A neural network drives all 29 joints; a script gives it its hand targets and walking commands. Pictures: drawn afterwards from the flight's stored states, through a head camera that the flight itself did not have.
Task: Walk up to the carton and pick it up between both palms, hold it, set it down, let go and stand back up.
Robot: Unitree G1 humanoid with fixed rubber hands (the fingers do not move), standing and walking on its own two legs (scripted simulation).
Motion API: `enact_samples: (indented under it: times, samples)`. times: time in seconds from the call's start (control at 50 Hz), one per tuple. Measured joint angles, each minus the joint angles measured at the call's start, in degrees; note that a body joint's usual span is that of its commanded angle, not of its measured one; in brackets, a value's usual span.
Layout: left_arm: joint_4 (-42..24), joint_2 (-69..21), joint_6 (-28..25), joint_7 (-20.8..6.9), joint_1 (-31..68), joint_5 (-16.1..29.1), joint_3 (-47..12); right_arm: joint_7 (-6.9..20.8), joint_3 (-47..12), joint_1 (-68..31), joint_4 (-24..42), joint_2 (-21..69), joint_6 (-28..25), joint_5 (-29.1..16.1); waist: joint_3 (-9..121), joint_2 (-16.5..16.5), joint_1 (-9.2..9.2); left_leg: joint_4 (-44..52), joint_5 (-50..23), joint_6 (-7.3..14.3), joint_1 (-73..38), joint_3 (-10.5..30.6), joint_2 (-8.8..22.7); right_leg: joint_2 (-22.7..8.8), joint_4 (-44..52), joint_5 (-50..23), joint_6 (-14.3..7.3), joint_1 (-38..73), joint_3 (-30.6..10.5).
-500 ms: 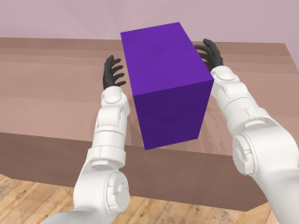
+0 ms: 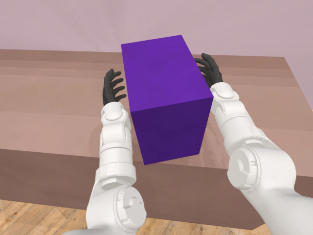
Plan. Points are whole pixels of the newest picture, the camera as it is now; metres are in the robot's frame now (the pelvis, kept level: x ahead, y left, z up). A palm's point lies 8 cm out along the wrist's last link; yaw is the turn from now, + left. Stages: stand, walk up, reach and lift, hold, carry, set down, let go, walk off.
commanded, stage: reach and lift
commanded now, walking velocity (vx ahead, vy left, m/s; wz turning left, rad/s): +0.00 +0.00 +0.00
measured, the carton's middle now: (162, 102) +0.45 +0.07 +0.09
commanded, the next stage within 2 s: none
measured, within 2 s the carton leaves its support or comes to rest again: leaves its support in 1.42 s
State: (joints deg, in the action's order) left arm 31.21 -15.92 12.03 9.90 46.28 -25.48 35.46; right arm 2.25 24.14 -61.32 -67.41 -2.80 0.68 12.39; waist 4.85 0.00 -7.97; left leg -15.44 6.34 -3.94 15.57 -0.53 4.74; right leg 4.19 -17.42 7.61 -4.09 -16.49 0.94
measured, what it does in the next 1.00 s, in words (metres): stands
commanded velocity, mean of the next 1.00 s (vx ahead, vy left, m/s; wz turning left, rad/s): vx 0.00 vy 0.00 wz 0.00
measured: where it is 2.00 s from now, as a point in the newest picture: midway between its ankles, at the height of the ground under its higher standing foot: outside the picture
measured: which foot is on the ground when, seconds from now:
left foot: down 0.00-1.00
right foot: down 0.00-1.00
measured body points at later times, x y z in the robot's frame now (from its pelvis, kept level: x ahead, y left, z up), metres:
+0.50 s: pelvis +0.01 +0.01 +0.00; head +0.03 +0.02 +0.45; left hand +0.40 +0.19 +0.14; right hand +0.47 -0.06 +0.14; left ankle +0.01 +0.17 -0.75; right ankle +0.00 -0.07 -0.75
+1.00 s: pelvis +0.00 +0.00 +0.00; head +0.02 +0.01 +0.45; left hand +0.39 +0.19 +0.14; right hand +0.46 -0.06 +0.14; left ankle +0.01 +0.17 -0.75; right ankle +0.00 -0.07 -0.75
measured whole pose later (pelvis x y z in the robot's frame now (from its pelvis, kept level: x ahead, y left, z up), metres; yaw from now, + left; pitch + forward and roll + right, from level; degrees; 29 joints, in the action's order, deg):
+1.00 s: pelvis +0.00 +0.00 +0.00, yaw +1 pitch +4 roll +0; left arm 24.8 -16.7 16.5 8.2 43.6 -27.8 32.7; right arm 2.1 23.7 -56.4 -63.1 -0.4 -4.4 10.8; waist 2.8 -1.2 -5.3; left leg -16.4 7.3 -3.3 13.5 0.1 4.2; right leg 3.6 -18.5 9.1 -3.8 -14.0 2.1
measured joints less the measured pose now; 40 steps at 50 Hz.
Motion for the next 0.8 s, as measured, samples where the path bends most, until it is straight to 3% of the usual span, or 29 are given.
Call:
enact_samples:
  times: [0.14,0.36,0.8]
  samples:
    - [-2.83,-0.53,2.98,-2.01,-1.68,-2.68,-0.40,0.54,2.74,3.30,3.33,2.44,-1.62,1.96,-2.34,-0.52,1.16,0.23,0.98,0.40,-4.85,0.35,-0.63,-0.67,-0.94,1.88,0.28,4.60,0.53]
    - [-6.38,-0.63,5.60,-1.72,-2.96,-2.51,-2.74,0.87,2.12,3.96,4.40,2.91,-2.33,0.04,-2.74,-1.77,2.38,-0.18,1.28,0.29,-4.32,0.49,-0.90,-0.98,-0.50,1.82,0.61,4.57,0.74]
    - [-6.80,-1.67,5.67,-1.23,-2.17,-2.50,-2.29,1.10,0.85,4.85,5.18,2.18,-3.07,-1.08,-2.22,-0.97,2.06,-0.47,1.02,0.68,-2.38,-0.28,-0.66,-0.76,-0.94,1.43,0.57,2.29,0.15]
